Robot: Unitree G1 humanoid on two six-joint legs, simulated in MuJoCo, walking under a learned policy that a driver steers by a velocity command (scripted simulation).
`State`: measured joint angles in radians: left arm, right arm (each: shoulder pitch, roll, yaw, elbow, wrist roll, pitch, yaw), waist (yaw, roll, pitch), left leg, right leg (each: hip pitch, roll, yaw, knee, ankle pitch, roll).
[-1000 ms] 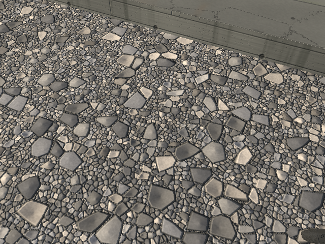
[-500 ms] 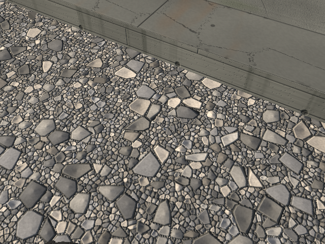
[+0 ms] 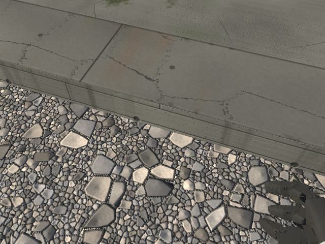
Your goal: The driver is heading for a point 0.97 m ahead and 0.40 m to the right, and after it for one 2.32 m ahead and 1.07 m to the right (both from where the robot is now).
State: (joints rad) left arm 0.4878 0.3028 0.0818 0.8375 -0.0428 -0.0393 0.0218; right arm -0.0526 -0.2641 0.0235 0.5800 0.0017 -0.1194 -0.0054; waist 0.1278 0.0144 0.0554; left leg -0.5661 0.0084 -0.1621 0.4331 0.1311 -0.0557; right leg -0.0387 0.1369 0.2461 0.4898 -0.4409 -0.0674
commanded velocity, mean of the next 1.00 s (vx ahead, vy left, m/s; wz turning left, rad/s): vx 0.14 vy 0.00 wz -0.90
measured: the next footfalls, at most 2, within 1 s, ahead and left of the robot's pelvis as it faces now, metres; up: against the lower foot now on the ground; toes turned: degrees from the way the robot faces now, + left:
left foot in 0.02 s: +0.25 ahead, +0.15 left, +0.00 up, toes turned -8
right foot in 0.46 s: +0.21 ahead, -0.12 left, +0.00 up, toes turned -30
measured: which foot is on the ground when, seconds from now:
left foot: up 0.00-0.00, down 0.02-0.46, up 0.48-0.78, down 0.80-1.00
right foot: down 0.00-0.02, up 0.04-0.44, down 0.46-0.80, up 0.82-1.00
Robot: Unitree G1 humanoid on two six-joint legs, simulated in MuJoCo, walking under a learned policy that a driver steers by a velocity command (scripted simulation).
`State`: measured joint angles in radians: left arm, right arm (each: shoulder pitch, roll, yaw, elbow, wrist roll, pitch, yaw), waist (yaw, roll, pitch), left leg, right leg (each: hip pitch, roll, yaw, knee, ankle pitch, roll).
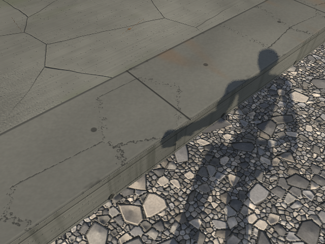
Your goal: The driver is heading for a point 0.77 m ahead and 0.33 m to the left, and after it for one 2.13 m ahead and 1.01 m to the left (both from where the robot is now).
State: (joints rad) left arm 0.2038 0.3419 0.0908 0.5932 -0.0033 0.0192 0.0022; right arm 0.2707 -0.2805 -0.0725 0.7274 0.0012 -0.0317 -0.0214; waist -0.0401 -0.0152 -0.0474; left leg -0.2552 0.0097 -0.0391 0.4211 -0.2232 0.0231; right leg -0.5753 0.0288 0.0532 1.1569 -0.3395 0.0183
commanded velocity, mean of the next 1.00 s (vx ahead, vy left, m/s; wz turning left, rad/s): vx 0.88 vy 0.00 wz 0.72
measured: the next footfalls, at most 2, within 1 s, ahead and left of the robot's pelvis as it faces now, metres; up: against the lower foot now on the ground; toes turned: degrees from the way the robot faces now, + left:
right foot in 0.18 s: +0.08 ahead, -0.15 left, +0.00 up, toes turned +5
left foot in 0.62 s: +0.40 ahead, +0.18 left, +0.00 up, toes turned +31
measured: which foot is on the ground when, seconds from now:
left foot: down 0.00-0.16, up 0.18-0.60, down 0.62-0.98, up 1.00-1.00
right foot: up 0.00-0.16, down 0.18-0.62, up 0.64-0.98, down 1.00-1.00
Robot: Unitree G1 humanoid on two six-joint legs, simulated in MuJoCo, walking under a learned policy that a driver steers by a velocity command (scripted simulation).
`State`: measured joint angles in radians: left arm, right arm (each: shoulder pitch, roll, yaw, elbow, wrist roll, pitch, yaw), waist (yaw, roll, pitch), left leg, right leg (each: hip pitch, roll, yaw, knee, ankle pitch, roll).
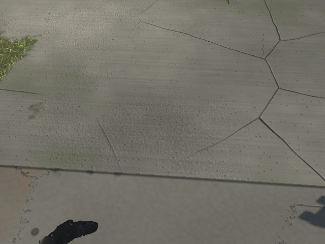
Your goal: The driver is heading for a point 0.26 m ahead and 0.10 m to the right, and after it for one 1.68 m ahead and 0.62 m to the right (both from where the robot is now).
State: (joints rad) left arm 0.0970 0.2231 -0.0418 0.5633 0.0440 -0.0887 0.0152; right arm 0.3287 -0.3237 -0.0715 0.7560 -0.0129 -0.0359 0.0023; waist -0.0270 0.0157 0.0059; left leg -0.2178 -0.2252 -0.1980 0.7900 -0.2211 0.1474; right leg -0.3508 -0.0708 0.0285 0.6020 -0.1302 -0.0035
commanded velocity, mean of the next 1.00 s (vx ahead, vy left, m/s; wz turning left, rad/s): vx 0.29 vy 0.00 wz -0.53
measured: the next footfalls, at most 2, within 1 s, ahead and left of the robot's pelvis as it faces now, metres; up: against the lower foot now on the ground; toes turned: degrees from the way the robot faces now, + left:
left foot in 0.26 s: +0.36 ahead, +0.12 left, +0.18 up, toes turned +2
right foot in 0.70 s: +0.55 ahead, -0.08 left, +0.18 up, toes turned -19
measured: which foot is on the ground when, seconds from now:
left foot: up 0.00-0.24, down 0.26-0.70, up 0.72-1.00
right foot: down 0.00-0.26, up 0.28-0.68, down 0.70-1.00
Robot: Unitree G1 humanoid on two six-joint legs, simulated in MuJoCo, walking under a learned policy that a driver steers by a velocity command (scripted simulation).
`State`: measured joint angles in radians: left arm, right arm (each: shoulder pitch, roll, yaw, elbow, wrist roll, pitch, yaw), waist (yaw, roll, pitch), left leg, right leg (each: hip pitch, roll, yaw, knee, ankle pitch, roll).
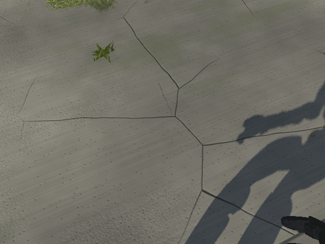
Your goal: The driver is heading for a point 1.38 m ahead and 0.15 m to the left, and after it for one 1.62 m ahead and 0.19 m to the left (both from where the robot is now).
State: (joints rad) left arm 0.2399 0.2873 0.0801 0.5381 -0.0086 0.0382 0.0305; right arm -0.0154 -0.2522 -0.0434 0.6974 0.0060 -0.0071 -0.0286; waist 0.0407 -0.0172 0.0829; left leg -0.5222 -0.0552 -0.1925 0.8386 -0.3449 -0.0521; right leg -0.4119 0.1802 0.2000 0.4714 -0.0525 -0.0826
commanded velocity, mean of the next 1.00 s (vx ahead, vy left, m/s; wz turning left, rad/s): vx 0.01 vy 0.00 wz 0.03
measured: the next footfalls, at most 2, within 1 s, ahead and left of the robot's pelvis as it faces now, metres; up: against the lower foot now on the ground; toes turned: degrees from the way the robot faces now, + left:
left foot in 0.12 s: +0.13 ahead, +0.15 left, +0.00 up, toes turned -18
right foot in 0.48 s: +0.01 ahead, -0.08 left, +0.00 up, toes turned -15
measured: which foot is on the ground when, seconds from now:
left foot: up 0.00-0.10, down 0.12-0.50, up 0.52-0.82, down 0.84-1.00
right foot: down 0.00-0.14, up 0.16-0.46, down 0.48-0.84, up 0.86-1.00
